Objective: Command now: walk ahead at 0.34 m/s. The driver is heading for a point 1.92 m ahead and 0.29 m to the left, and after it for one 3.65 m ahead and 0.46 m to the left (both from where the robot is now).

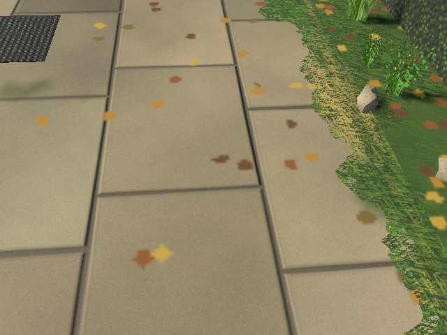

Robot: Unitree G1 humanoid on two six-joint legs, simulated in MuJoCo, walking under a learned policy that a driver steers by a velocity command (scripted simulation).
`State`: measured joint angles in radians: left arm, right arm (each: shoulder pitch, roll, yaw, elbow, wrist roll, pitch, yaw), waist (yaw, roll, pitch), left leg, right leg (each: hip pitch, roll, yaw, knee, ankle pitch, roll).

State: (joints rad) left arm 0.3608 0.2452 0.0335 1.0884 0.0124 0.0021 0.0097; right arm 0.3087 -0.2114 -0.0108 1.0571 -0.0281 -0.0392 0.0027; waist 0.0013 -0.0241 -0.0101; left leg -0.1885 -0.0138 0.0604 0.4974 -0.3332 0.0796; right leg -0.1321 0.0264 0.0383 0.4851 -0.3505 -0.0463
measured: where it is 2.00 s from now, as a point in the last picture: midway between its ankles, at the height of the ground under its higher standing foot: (223, 198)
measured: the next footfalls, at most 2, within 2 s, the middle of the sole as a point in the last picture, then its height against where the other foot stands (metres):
right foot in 0.42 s outside the picture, level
left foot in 0.98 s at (201, 291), level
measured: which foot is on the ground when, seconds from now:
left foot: down 0.00-0.44, up 0.46-0.96, down 0.98-1.00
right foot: down 0.00-0.00, up 0.02-0.40, down 0.42-1.00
